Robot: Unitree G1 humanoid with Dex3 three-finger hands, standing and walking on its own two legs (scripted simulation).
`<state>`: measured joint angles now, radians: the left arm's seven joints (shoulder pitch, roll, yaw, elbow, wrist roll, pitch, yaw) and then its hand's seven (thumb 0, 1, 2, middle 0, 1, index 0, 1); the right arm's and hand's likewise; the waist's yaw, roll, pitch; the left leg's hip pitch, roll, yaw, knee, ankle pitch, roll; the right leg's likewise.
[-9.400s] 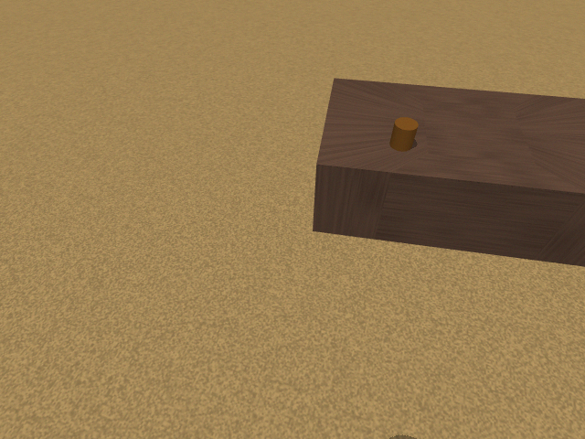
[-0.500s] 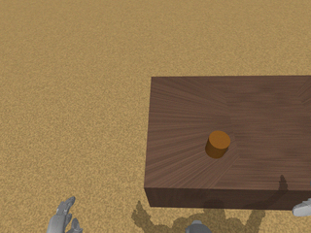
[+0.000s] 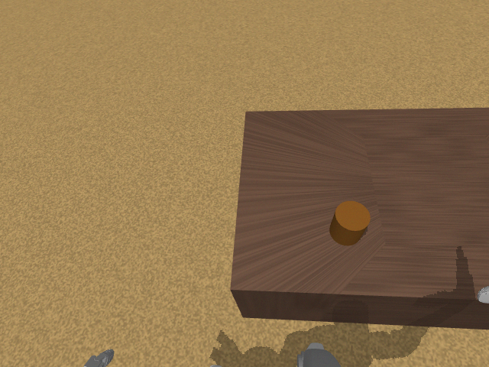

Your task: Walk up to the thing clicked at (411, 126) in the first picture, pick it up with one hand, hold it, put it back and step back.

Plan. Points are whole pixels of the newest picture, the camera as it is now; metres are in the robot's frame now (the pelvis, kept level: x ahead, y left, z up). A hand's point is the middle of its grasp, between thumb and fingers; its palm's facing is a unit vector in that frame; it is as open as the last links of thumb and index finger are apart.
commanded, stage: go down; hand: right
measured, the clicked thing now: (348, 223) +0.50 -0.22 -0.29
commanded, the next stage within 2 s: approach in 1.00 s
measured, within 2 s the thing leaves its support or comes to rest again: neither
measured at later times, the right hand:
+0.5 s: hand out of the picture +0.35 -0.39 +0.00, palm faces +0.25 +0.96 -0.11, open 17.1 cm
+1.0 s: hand out of the picture +0.38 -0.41 +0.02, palm faces +0.26 +0.96 -0.08, open 17.1 cm
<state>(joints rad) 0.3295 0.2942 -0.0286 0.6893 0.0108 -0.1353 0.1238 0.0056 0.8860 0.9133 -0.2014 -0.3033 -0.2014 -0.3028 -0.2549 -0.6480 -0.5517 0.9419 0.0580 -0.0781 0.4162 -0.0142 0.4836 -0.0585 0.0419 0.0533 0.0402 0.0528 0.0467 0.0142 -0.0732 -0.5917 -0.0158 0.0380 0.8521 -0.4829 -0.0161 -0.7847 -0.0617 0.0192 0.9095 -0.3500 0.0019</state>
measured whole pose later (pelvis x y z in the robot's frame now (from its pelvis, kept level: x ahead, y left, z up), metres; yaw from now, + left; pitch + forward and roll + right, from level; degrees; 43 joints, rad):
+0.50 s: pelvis +0.00 +0.00 -0.01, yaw +1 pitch +16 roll +4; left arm 0.35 0.31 -0.06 0.69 0.02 -0.11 0.09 0.00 0.89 0.92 -0.19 -0.30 -0.19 -0.30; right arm -0.50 -0.80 -0.63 1.18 0.06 -0.21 0.48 -0.01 0.43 -0.05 0.06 0.05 0.05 0.05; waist 0.08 0.03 -0.08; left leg -0.70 -0.02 0.04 0.90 -0.49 -0.02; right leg -0.90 -0.07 0.03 0.97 -0.36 0.00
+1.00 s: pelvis +0.00 -0.01 -0.02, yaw +1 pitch +19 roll +5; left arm 0.34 0.32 -0.08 0.67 0.02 -0.09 0.06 0.00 0.89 0.92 -0.19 -0.30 -0.19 -0.30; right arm -0.61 -0.88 -0.67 1.25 0.07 -0.25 0.51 -0.01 0.44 -0.06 0.06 0.05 0.05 0.05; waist 0.10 0.03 -0.08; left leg -0.76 -0.03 0.04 0.93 -0.50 -0.03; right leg -0.97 -0.07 0.03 1.01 -0.37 -0.01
